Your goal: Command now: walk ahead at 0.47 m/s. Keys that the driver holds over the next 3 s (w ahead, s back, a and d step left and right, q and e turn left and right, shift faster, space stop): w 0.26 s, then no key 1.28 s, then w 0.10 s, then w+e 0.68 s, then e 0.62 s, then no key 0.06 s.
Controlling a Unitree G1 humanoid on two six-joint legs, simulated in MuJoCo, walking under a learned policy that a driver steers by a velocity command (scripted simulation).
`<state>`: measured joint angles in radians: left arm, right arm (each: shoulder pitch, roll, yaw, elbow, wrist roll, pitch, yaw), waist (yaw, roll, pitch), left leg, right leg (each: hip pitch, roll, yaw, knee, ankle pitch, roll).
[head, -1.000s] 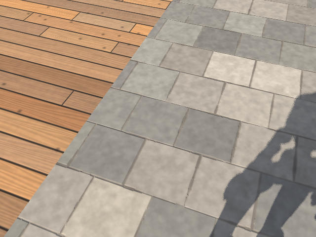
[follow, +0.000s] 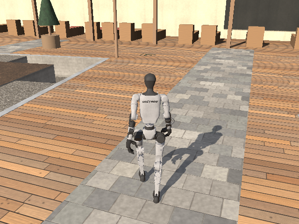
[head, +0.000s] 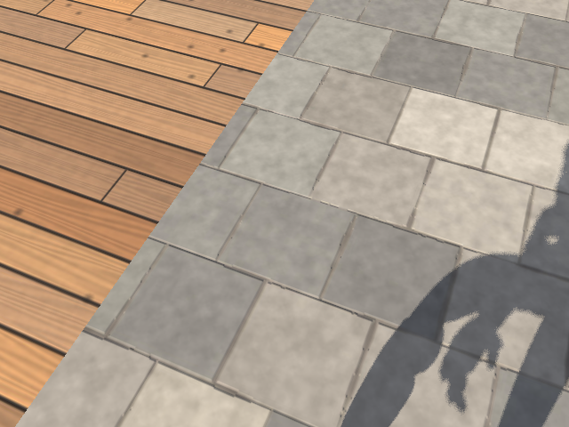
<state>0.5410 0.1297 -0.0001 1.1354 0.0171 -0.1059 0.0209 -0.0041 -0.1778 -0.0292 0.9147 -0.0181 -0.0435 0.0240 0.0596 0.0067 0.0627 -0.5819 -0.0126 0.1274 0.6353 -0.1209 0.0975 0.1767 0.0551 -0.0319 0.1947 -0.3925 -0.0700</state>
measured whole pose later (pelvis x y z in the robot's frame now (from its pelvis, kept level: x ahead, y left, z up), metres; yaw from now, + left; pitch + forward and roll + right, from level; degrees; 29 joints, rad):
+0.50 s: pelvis +0.27 +0.00 +0.01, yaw +0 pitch +0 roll +1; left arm 0.07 0.16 0.02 0.95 0.02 -0.05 0.00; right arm 0.45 -0.14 -0.01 1.10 -0.02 -0.09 -0.02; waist -0.06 -0.03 0.08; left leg 0.03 -0.09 0.09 0.30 -0.33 0.09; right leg -0.52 -0.02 -0.07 0.61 -0.05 -0.06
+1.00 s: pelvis +0.36 +0.00 +0.01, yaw +1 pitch -1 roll +0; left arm 0.28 0.16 0.02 1.07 0.01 -0.01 0.02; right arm 0.33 -0.12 0.01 1.13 -0.01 -0.01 -0.04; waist 0.02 -0.01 0.01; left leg -0.16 0.01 0.00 0.45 -0.26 -0.01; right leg -0.24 0.04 -0.10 0.39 -0.13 -0.07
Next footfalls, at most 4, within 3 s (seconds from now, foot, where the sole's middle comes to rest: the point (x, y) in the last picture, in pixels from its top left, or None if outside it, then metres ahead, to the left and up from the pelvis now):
0.06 left None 0.20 0.07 -0.76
0.54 right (353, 423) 0.45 -0.08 -0.76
0.88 left None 0.38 0.12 -0.76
1.90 right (368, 380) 0.55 -0.11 -0.76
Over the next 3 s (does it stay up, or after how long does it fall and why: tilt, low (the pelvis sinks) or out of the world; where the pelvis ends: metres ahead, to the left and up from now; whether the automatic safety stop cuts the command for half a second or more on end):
stays up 0.84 -0.15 0.01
